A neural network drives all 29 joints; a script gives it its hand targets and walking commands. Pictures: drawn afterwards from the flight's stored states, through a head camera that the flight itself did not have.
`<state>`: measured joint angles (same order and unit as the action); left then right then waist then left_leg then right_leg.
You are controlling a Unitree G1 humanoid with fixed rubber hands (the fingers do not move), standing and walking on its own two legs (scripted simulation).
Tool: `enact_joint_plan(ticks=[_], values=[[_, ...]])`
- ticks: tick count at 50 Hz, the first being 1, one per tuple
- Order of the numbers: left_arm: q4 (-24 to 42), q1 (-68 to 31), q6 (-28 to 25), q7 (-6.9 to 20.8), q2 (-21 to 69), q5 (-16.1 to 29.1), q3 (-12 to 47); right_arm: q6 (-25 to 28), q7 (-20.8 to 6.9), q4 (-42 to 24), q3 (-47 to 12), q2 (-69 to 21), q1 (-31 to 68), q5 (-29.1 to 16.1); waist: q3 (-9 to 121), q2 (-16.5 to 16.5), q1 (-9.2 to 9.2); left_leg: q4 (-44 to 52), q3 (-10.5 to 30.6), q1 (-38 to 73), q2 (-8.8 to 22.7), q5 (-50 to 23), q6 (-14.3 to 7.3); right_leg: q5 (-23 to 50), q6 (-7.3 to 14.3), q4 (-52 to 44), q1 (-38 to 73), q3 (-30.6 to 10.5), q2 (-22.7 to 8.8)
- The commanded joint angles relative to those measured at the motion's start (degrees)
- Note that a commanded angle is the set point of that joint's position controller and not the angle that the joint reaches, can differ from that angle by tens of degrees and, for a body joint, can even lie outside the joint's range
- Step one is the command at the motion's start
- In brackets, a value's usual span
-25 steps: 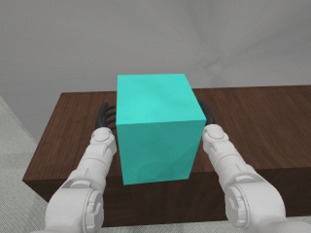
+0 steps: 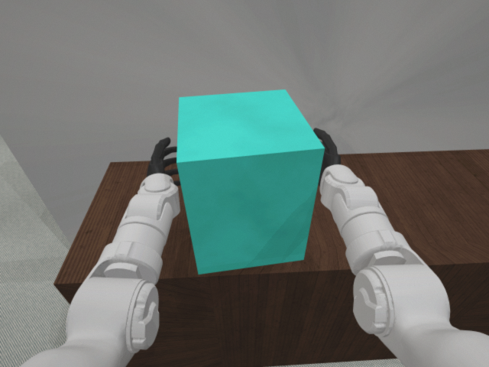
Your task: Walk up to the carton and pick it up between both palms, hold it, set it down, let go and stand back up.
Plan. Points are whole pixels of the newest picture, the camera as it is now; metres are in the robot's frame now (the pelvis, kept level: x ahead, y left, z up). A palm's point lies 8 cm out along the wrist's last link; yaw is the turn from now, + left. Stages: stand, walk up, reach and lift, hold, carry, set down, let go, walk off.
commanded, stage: reach and lift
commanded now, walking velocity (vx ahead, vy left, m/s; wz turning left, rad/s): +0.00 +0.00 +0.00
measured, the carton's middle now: (242, 180) +0.43 +0.05 +0.12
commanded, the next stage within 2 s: hold in 1.58 s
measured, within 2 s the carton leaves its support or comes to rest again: neither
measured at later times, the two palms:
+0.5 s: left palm (155, 166) +0.40 +0.19 +0.16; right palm (322, 177) +0.42 -0.10 +0.14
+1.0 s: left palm (170, 154) +0.40 +0.16 +0.20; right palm (349, 165) +0.40 -0.13 +0.18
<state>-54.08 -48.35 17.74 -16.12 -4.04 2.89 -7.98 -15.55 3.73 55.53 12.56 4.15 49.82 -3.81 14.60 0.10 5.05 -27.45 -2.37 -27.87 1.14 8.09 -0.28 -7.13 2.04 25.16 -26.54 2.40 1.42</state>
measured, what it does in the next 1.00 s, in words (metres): stands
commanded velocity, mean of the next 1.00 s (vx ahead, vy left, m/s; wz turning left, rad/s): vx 0.00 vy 0.00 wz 0.00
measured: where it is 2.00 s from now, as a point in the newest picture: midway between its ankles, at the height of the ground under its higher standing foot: outside the picture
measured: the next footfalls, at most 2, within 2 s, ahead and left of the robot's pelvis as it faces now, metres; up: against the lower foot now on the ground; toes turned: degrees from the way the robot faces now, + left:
none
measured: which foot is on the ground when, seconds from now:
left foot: down 0.00-1.00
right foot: down 0.00-1.00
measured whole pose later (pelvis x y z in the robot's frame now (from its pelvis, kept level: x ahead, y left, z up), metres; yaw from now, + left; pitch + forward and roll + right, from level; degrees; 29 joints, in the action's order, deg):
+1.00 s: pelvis -0.01 +0.00 +0.00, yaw +0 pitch +5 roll -1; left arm -41.1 -50.6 28.6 -12.9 -4.1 -1.6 -10.5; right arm -24.2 7.8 40.6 12.9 3.0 47.3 -9.1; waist 10.5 0.1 0.9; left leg -24.1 -2.0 -23.2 1.0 6.4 -0.3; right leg -4.9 1.4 21.3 -21.6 2.5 1.5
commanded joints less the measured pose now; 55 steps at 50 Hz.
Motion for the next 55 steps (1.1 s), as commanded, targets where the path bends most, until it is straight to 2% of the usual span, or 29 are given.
enact_joint_plan(ticks=[1,5,7,11,16,18,21,23,27,31,36,40,42,44,47,53,55], values=[[20.5,-66.7,-5.9,12.9,42.7,0.7,8.5,3.1,-6.2,-9.1,-10.2,-44.0,59.3,1.3,26.1,-1.0,-5.37,8.3,4.3,12.0,-2.4,6.0,0.5,-6.4,-3.4,-6.0,21.8,-3.7,-1.6],[14.5,-63.1,-5.7,14.4,37.1,-2.2,3.9,2.8,-6.9,-6.7,-7.9,-42.3,57.6,4.2,26.3,-3.2,-4.49,8.4,3.3,9.9,-2.9,7.0,-0.7,-8.9,-4.3,-5.8,23.3,-4.0,-2.3],[14.1,-61.1,-5.6,15.1,36.3,-2.8,3.7,3.1,-6.8,-8.1,-8.4,-42.3,57.4,4.6,27.7,-3.3,-4.40,8.2,2.9,10.0,-3.1,5.7,-0.8,-6.4,-4.7,-5.5,25.2,-4.1,-2.5],[19.9,-59.5,-6.3,15.3,38.3,-1.3,7.9,4.2,-5.7,-13.7,-12.9,-43.3,56.7,2.7,35.9,-1.9,-5.23,7.1,2.9,13.0,-3.1,-1.8,0.5,8.0,-4.8,-3.8,31.7,-4.3,-1.9],[27.9,-54.4,-6.3,14.5,42.1,2.7,14.9,4.2,-2.8,-22.7,-22.5,-45.6,54.1,-3.8,45.8,-1.1,-6.41,4.1,4.3,17.5,-3.8,-15.0,2.4,30.4,-5.2,-1.4,39.2,-4.7,-0.8],[31.2,-50.0,-5.0,14.5,44.4,4.1,18.8,4.0,-1.2,-28.9,-26.8,-46.0,53.0,-7.0,47.1,-0.6,-7.35,2.8,5.2,19.5,-4.2,-20.5,3.3,40.2,-5.3,-0.5,42.0,-4.8,-0.3],[35.2,-44.3,-1.9,15.0,47.8,4.6,22.9,3.0,1.4,-37.8,-30.7,-45.1,51.1,-11.1,43.0,0.7,-9.18,2.0,6.3,21.9,-4.8,-25.0,4.5,46.8,-5.3,-0.4,43.1,-4.8,0.4],[37.0,-43.5,0.3,15.5,49.4,4.2,24.1,2.2,2.4,-41.4,-30.6,-43.1,51.6,-12.6,39.4,1.6,-10.19,2.2,7.0,23.2,-4.5,-23.5,4.9,41.8,-4.8,-1.7,40.6,-4.7,0.8],[41.8,-45.1,3.3,15.8,51.3,4.8,27.2,0.3,2.6,-46.0,-30.7,-40.7,51.9,-14.3,35.1,3.4,-11.91,2.7,8.2,26.8,-3.6,-21.0,5.0,28.6,-3.6,-4.5,33.8,-4.1,1.6],[41.6,-50.6,5.0,15.0,51.8,5.7,27.5,-1.4,1.0,-45.3,-28.9,-40.3,56.8,-14.3,32.0,4.6,-11.08,4.1,8.3,27.2,-2.6,-12.4,4.1,11.8,-2.4,-6.7,24.9,-3.6,1.9],[33.8,-56.1,6.1,14.1,49.9,4.5,22.4,-2.1,-1.9,-37.6,-23.5,-40.1,61.9,-11.2,25.0,3.2,-9.45,7.8,7.3,22.9,-2.0,3.0,2.2,-4.5,-1.6,-8.5,16.4,-2.9,1.2],[29.6,-61.4,5.6,13.8,47.3,3.7,18.0,-2.7,-3.9,-29.9,-20.0,-41.1,63.6,-8.6,22.2,1.5,-8.75,10.3,6.3,19.3,-1.7,11.1,0.7,-12.2,-1.6,-8.9,14.1,-3.1,0.3],[27.9,-62.3,5.4,13.9,45.4,3.0,15.5,-3.3,-4.6,-25.9,-18.7,-41.3,62.3,-7.3,21.8,0.7,-8.63,10.9,5.7,18.3,-1.9,12.6,-0.1,-14.1,-1.9,-9.0,14.3,-3.1,0.0],[26.8,-61.9,5.2,14.4,43.1,2.1,12.7,-3.8,-4.9,-23.7,-18.5,-41.9,61.1,-6.5,22.7,-0.9,-8.08,10.8,5.0,17.7,-2.3,12.1,-0.9,-14.2,-2.5,-8.9,15.8,-3.4,-0.5],[26.5,-58.7,5.1,15.1,40.6,0.8,10.3,-4.2,-4.8,-23.2,-19.6,-42.1,58.8,-6.2,25.2,-2.3,-7.26,10.1,4.4,17.2,-2.8,8.6,-1.5,-9.7,-3.4,-8.0,19.9,-4.1,-1.1],[30.6,-51.7,5.8,16.6,39.1,0.7,11.0,-4.7,-2.4,-30.5,-26.1,-43.2,56.1,-9.9,31.0,-2.7,-6.39,8.0,4.1,17.5,-4.0,-1.0,-0.9,8.7,-4.8,-5.7,30.5,-5.2,-1.5],[34.7,-49.6,5.9,16.8,39.5,1.8,13.0,-4.9,-1.2,-35.0,-29.4,-44.1,55.2,-12.2,34.6,-2.8,-6.48,6.8,4.4,18.7,-4.3,-6.0,-0.4,17.5,-5.3,-4.5,34.0,-5.3,-1.4]])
